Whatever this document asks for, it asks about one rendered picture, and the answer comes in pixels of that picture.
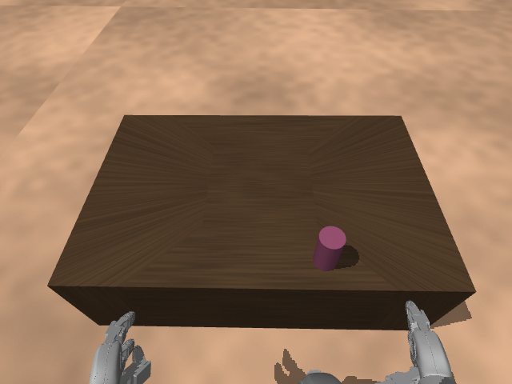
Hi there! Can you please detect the right robot hand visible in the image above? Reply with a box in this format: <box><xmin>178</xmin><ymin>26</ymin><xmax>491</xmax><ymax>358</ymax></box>
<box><xmin>375</xmin><ymin>300</ymin><xmax>453</xmax><ymax>384</ymax></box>

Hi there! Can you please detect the left robot hand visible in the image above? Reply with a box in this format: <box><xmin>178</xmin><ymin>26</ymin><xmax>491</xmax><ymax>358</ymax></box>
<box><xmin>89</xmin><ymin>311</ymin><xmax>151</xmax><ymax>384</ymax></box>

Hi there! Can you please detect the can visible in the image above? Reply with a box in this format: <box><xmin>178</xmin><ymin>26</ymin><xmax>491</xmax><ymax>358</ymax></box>
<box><xmin>313</xmin><ymin>226</ymin><xmax>346</xmax><ymax>271</ymax></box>

